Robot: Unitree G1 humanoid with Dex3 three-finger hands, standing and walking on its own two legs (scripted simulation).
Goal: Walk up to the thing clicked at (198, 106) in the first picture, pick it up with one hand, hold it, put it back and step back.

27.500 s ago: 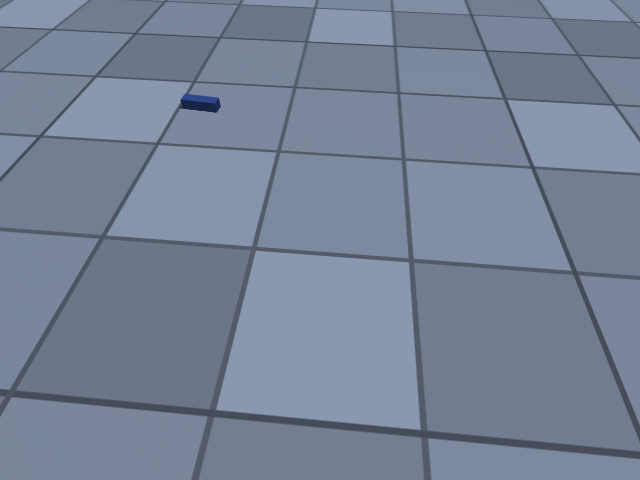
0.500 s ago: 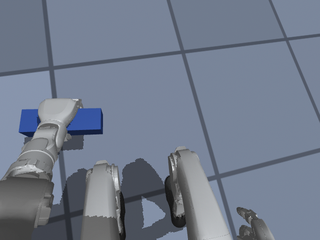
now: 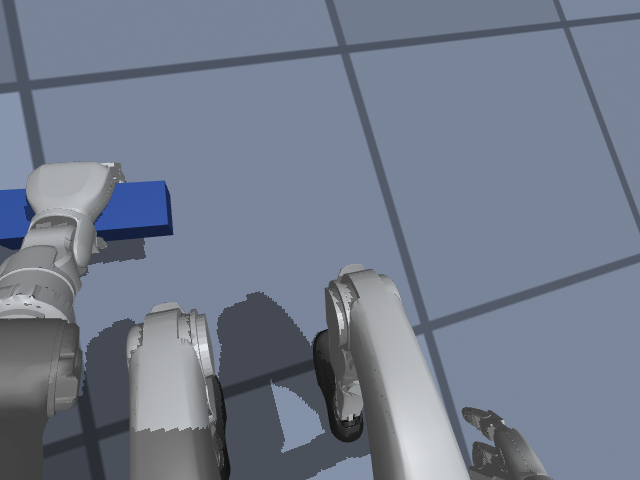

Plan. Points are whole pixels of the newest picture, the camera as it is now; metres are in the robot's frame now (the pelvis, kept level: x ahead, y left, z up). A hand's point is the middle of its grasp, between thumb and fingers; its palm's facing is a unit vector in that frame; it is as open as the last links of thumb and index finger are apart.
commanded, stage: crouch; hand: left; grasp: from above
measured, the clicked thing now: (89, 214) +0.46 +0.23 -0.21
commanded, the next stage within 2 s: lower in 0.40 s
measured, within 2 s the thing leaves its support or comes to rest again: rests again in 1.60 s
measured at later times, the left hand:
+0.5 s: hand (99, 214) +0.47 +0.22 -0.24, palm faces -0.48 +0.01 -0.88, open 9.6 cm
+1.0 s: hand (114, 222) +0.47 +0.22 -0.30, palm faces -0.48 -0.01 -0.88, open 9.6 cm
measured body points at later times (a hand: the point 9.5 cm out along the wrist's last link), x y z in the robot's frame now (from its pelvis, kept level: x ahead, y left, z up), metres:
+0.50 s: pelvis -0.01 +0.00 -0.05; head +0.25 +0.04 +0.32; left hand +0.49 +0.22 -0.19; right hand +0.01 -0.28 -0.15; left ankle +0.07 +0.12 -0.36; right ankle +0.09 -0.13 -0.36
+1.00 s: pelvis +0.00 +0.00 -0.08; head +0.27 +0.05 +0.27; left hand +0.49 +0.22 -0.25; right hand +0.01 -0.28 -0.17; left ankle +0.07 +0.12 -0.36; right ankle +0.09 -0.13 -0.36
